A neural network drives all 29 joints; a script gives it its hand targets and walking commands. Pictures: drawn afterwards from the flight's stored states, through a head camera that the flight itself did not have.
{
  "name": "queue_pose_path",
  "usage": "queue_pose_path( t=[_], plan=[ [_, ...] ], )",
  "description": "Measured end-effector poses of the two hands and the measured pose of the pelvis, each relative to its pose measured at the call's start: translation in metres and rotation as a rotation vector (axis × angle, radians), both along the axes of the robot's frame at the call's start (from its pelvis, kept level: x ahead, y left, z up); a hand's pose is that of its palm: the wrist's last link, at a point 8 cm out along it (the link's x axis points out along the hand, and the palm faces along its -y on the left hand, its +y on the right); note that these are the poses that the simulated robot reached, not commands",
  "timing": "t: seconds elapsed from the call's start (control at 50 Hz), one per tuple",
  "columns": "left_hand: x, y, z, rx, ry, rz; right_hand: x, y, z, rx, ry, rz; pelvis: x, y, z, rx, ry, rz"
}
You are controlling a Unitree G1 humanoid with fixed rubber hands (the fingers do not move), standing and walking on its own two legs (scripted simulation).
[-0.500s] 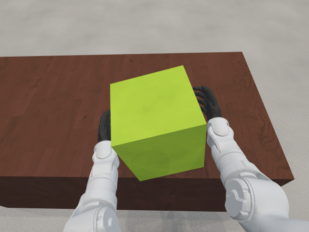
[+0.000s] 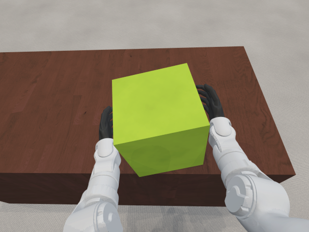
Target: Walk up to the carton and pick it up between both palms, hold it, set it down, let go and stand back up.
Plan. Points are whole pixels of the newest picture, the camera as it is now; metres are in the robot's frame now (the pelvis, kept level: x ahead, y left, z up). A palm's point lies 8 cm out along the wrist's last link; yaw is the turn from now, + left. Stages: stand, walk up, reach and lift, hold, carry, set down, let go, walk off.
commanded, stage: set down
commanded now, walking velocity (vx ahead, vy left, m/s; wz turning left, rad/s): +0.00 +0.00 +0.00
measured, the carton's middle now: (160, 125) +0.42 +0.05 -0.02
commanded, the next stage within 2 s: none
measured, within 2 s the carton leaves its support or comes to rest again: rests again in 0.64 s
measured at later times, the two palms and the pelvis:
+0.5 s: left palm (107, 135) +0.36 +0.20 +0.01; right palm (214, 113) +0.43 -0.09 +0.04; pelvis +0.00 +0.00 +0.00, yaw -1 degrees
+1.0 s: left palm (110, 134) +0.37 +0.19 +0.00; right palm (217, 119) +0.42 -0.11 +0.02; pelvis +0.00 +0.00 +0.00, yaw -1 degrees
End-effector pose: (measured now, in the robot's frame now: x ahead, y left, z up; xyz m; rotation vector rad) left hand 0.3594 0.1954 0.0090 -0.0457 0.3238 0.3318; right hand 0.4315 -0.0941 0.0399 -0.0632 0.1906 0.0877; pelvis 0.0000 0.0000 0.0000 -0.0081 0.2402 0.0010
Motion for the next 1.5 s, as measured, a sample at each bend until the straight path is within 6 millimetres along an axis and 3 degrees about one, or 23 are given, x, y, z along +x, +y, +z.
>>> queue_pose_path(
  t=[0.58, 1.22, 1.38, 1.5],
  plan=[
    [0.001, -0.001, -0.001, 0.010, -0.021, -0.001, -0.001, -0.001, 0.000, -0.040, 0.000, 0.004, 0.005, 0.003, 0.001, 0.002, -0.010, -0.014],
    [0.008, -0.008, -0.005, 0.014, -0.060, -0.028, -0.010, -0.014, -0.022, -0.025, 0.018, -0.035, 0.001, 0.004, -0.002, 0.003, 0.022, -0.018],
    [0.011, -0.006, -0.008, 0.017, -0.037, -0.027, -0.006, -0.014, -0.023, -0.031, 0.061, -0.021, -0.002, 0.005, -0.003, 0.001, 0.044, -0.032],
    [0.014, -0.001, -0.016, -0.008, 0.006, -0.009, 0.007, -0.010, -0.027, -0.033, 0.127, 0.011, -0.008, 0.006, -0.011, -0.013, 0.120, -0.039]
  ],
)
